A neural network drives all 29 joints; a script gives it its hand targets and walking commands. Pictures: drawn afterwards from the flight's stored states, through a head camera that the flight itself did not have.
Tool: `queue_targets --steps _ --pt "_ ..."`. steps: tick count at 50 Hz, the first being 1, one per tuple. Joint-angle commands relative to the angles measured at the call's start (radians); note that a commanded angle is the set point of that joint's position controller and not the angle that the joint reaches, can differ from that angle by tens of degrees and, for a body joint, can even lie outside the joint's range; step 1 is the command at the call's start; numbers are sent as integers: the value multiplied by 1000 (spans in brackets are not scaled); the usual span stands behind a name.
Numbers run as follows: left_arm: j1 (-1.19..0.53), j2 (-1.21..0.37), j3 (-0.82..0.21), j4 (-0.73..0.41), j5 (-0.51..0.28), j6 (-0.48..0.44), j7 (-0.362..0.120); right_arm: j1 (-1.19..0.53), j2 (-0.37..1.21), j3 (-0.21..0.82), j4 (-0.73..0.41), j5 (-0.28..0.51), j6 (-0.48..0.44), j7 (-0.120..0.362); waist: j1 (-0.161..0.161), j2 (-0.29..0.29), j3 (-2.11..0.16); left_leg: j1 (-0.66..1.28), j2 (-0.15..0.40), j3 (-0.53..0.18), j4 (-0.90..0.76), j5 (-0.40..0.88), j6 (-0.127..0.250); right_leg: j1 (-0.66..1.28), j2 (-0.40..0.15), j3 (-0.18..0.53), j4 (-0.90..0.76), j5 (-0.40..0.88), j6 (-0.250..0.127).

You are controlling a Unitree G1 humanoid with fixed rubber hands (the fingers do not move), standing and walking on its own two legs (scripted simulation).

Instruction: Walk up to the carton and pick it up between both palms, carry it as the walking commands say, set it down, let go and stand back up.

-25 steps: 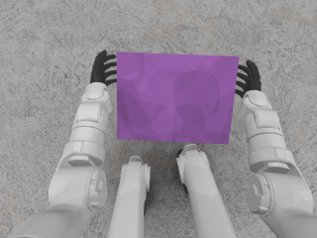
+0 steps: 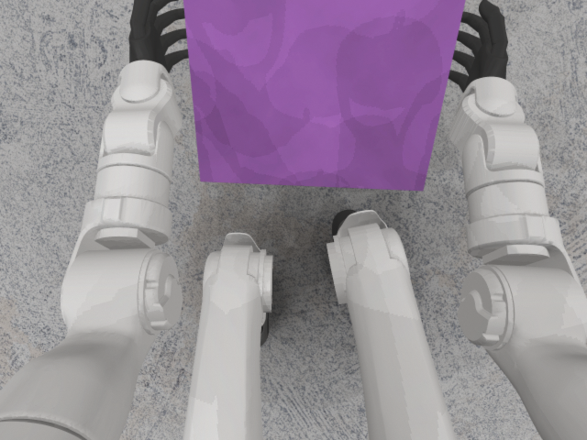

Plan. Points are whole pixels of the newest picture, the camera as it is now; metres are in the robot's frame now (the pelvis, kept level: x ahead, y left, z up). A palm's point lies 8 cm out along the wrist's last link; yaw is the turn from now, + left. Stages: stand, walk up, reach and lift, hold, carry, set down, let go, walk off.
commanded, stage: set down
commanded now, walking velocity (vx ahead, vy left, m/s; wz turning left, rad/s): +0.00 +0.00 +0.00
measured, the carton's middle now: (314, 88) +0.50 -0.08 -0.23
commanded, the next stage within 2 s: none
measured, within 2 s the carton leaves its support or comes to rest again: rests again in 1.86 s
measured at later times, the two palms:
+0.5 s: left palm (175, 67) +0.55 +0.10 -0.19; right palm (454, 85) +0.47 -0.26 -0.22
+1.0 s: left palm (182, 72) +0.56 +0.11 -0.25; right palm (441, 77) +0.49 -0.26 -0.26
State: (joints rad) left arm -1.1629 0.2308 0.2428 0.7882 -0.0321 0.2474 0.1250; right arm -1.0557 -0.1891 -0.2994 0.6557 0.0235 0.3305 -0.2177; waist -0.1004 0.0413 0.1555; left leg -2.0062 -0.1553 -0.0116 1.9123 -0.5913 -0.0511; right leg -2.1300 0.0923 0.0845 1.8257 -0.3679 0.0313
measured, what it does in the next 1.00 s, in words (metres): lowers itself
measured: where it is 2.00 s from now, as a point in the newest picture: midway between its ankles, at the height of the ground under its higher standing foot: (307, 295)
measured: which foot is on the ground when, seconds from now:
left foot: down 0.00-1.00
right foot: down 0.00-1.00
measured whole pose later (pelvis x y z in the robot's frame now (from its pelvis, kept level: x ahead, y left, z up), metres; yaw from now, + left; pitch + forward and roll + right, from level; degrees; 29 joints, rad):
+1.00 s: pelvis +0.00 +0.01 -0.09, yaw +1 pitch +31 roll -1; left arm -1.45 0.32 0.08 1.01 -0.13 0.19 0.13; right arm -1.29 -0.36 -0.32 0.94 0.14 0.18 -0.06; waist -0.11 0.05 0.45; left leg -2.16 -0.18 -0.02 2.26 -0.64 -0.03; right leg -2.24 -0.01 0.00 2.14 -0.45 0.02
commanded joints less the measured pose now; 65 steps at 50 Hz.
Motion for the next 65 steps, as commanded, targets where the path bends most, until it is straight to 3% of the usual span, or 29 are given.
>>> queue_targets --steps 1,2,5,7,9,10,11,13,14,16,20,21,22,24,28,31,32,36,37,38,41,45,46,54,56,57,59,60,65 --pt "-619 -962 -454 -186 -109 -11 -325 -807 856 529 -299 178 -68 400 5 -48 -1819 252 -4 85 -175 192 75 1039 8 -133 -56 274 16" --pt "-609 -1022 -517 -263 -141 -10 -325 -772 872 564 -383 195 -77 396 -33 -22 -1953 299 -18 87 -154 276 60 1150 15 -120 -44 385 10" --pt "-699 -905 -499 -244 -126 7 -302 -881 825 597 -339 236 -65 381 46 -36 -2020 426 3 103 -143 206 74 1141 6 -130 -26 249 17" --pt "-737 -890 -518 -306 -166 18 -298 -945 755 630 -431 254 -64 354 34 -33 -2166 485 4 89 -105 221 76 1229 -4 -113 5 251 13" --pt "-767 -875 -562 -441 -201 21 -286 -945 810 667 -520 288 -50 330 18 -94 -2236 471 -5 100 -86 312 58 1384 7 -121 22 456 18" --pt "-838 -873 -609 -523 -251 24 -279 -955 759 676 -555 284 -41 330 -38 -111 -2298 493 -1 88 -64 296 68 1399 3 -140 48 443 19" --pt "-880 -839 -613 -537 -239 26 -277 -949 783 643 -517 294 -33 333 1 -65 -2244 495 -7 102 -64 300 70 1348 12 -117 47 457 4" --pt "-862 -825 -524 -338 -215 39 -283 -1008 729 561 -429 269 -32 332 -17 -80 -1930 343 -1 96 -71 101 84 1168 3 -127 12 189 7" --pt "-841 -807 -487 -270 -192 41 -290 -1053 742 562 -402 282 -41 328 49 -59 -1829 286 -2 108 -57 59 88 1114 -19 -95 6 99 9" --pt "-841 -912 -494 -210 -205 25 -291 -1094 736 568 -402 258 -64 332 -19 -110 -1829 326 12 75 -55 74 92 1090 -9 -128 36 115 7" --pt "-860 -882 -440 -53 -169 -13 -298 -1052 700 475 -201 211 -98 343 -34 -100 -1597 275 16 59 -28 12 88 874 -27 -151 55 -1 11" --pt "-844 -874 -406 15 -129 -13 -301 -1027 729 452 -111 215 -104 359 6 -43 -1498 238 6 84 -35 -9 86 794 -13 -165 69 -9 -1" --pt "-779 -899 -402 80 -132 -6 -305 -987 723 433 -71 193 -107 370 -37 -25 -1458 248 13 73 -44 -6 84 738 -21 -183 82 20 6" --pt "-767 -903 -367 109 -110 -9 -308 -933 723 371 46 158 -101 392 -33 -21 -1334 209 11 62 -44 -49 83 655 -23 -199 99 -31 -3" --pt "-763 -919 -366 97 -110 -25 -292 -966 721 348 -15 175 -129 418 -44 27 -1388 299 12 60 -7 82 68 586 -24 -200 130 78 -9" --pt "-860 -934 -462 -59 -168 -50 -274 -1002 652 367 -119 227 -166 409 -84 115 -1577 395 13 75 52 250 41 680 -30 -188 162 279 -20" --pt "-894 -894 -500 -84 -190 -58 -267 -996 630 346 -63 226 -165 403 -140 110 -1532 371 11 57 53 228 42 641 -33 -192 174 277 -24" --pt "-824 -872 -506 -24 -202 -52 -252 -939 575 334 0 218 -166 399 -138 171 -1388 359 14 51 68 217 33 570 -37 -172 189 237 -29" --pt "-859 -862 -516 -36 -218 -61 -250 -935 575 330 -23 223 -168 398 -172 107 -1398 384 21 16 64 236 47 591 -51 -187 202 269 -23" --pt "-833 -868 -506 -22 -200 -58 -245 -928 580 313 12 218 -170 403 -148 168 -1373 367 24 35 71 236 42 552 -54 -172 204 238 -24" --pt "-740 -841 -458 76 -164 -56 -238 -851 558 301 77 206 -165 412 -131 149 -1277 338 18 37 74 222 40 511 -45 -175 197 215 -22" --pt "-771 -856 -474 40 -180 -68 -244 -831 566 279 79 187 -177 431 -167 121 -1260 277 19 8 82 288 42 495 -48 -183 226 289 -23" --pt "-721 -876 -462 55 -168 -67 -247 -842 591 315 57 201 -172 431 -116 121 -1270 302 13 21 86 285 45 528 -48 -165 220 281 -20" --pt "-767 -803 -434 60 -158 -91 -247 -830 541 256 99 179 -192 416 -138 111 -1073 167 24 1 82 205 64 427 -65 -142 216 217 -24" --pt "-736 -795 -423 101 -124 -94 -244 -869 550 279 102 208 -201 418 -74 152 -1066 150 27 19 75 264 53 442 -55 -128 211 267 -24" --pt "-776 -781 -436 38 -154 -112 -243 -900 513 289 19 231 -217 412 -121 129 -1121 111 24 16 95 269 61 489 -60 -120 218 326 -22" --pt "-789 -777 -412 57 -152 -121 -234 -879 503 265 104 210 -222 398 -102 121 -1086 118 22 14 91 265 55 472 -65 -129 233 303 -28" --pt "-765 -767 -431 88 -158 -120 -240 -835 542 275 89 199 -221 398 -131 84 -1096 118 21 15 95 276 57 498 -56 -123 211 319 -22" --pt "-763 -770 -456 17 -181 -139 -228 -833 500 298 107 236 -245 384 -113 137 -1173 164 22 21 126 302 55 500 -58 -111 235 349 -34"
